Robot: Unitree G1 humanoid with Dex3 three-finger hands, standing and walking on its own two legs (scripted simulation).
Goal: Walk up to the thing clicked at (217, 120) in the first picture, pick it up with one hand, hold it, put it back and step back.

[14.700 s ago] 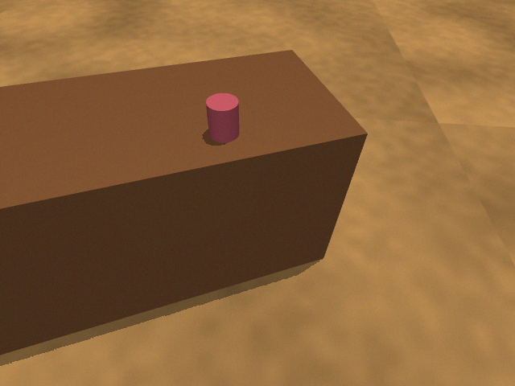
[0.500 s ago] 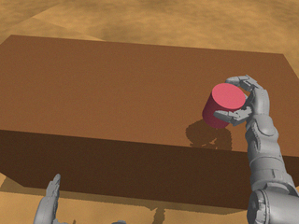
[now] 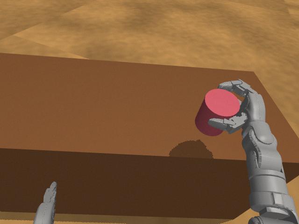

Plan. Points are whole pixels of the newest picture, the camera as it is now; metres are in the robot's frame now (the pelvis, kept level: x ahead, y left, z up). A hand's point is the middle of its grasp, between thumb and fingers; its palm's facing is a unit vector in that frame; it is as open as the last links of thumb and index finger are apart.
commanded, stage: lift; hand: right
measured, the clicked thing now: (215, 113) +0.38 -0.16 +0.14
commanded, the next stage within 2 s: hold in 0.68 s
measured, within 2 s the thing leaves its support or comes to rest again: neither
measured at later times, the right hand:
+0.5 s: hand (239, 106) +0.34 -0.18 +0.20, palm faces +0.09 +1.00 -0.03, open 11.5 cm
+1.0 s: hand (245, 106) +0.32 -0.18 +0.22, palm faces +0.08 +1.00 -0.04, open 11.5 cm
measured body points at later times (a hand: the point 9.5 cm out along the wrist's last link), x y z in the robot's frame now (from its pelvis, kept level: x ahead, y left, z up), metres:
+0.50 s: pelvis -0.01 +0.00 +0.01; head -0.03 +0.02 +0.45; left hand +0.16 +0.25 -0.06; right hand +0.33 -0.23 +0.21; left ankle +0.04 +0.13 -0.72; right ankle -0.02 -0.13 -0.72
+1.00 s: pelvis -0.01 +0.00 +0.01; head -0.05 +0.03 +0.46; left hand +0.16 +0.26 -0.06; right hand +0.31 -0.23 +0.23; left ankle +0.04 +0.13 -0.72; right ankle -0.02 -0.13 -0.72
